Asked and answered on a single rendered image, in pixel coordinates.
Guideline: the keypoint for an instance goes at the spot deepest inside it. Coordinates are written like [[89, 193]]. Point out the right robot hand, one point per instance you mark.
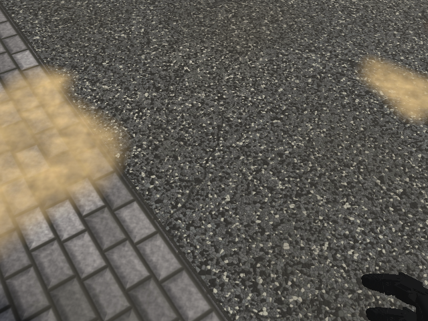
[[403, 287]]

